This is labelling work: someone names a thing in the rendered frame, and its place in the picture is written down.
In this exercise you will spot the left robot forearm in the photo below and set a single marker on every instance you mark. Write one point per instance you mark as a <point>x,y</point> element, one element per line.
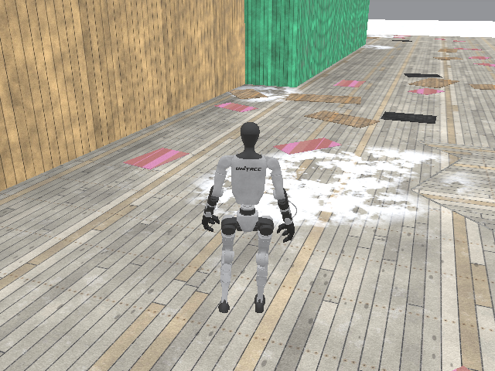
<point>211,204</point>

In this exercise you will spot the robot left hand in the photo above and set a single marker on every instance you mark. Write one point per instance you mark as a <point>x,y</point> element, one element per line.
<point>207,220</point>

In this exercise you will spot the right robot forearm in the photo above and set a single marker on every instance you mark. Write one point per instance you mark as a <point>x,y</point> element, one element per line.
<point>285,209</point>

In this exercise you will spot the robot left foot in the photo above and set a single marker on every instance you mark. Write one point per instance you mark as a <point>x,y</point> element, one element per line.
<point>224,307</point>

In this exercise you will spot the robot right hand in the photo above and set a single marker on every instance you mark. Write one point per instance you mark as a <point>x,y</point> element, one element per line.
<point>290,231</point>

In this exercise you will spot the robot right foot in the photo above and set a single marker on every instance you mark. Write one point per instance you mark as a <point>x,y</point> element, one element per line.
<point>259,307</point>

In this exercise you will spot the robot left upper arm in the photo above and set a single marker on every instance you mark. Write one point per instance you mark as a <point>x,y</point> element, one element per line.
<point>220,175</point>

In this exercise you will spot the robot foot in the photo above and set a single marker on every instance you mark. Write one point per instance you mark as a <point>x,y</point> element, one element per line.
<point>259,307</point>
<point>224,307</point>

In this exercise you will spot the robot right upper arm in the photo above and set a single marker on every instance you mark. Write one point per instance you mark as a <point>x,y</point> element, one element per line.
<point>276,177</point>

